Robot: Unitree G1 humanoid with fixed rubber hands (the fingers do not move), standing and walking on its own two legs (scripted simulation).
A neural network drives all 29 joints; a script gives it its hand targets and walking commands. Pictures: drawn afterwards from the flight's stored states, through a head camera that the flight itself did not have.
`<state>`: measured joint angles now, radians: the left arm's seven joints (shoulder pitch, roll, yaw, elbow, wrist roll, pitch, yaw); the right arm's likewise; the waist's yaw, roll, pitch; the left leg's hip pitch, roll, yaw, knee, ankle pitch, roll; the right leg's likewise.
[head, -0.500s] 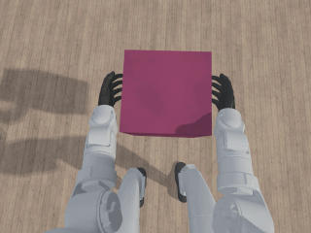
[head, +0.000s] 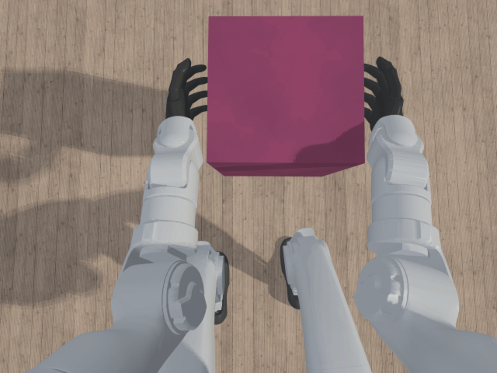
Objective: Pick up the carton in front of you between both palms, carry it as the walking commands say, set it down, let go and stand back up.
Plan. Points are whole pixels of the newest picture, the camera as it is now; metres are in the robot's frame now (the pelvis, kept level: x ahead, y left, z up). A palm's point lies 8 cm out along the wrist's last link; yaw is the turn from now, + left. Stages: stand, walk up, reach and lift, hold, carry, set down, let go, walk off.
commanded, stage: set down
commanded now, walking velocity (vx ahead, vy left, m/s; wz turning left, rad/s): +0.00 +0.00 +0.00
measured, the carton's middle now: (277, 114) +0.49 -0.08 -0.17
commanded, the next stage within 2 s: none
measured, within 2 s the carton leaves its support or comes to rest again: rests again in 1.18 s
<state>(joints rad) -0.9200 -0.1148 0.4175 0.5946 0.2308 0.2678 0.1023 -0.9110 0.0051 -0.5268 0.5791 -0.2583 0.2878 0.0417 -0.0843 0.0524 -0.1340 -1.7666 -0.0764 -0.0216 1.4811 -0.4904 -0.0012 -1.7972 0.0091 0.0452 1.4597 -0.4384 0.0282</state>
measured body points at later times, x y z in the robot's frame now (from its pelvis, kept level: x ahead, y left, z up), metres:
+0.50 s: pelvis -0.03 -0.02 -0.11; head +0.32 -0.06 +0.17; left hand +0.53 +0.04 -0.25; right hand +0.49 -0.26 -0.25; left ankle +0.07 +0.11 -0.54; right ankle +0.09 -0.13 -0.54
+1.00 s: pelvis -0.02 -0.02 -0.18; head +0.36 -0.06 +0.05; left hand +0.57 +0.03 -0.36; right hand +0.51 -0.27 -0.35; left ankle +0.07 +0.11 -0.54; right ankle +0.09 -0.13 -0.54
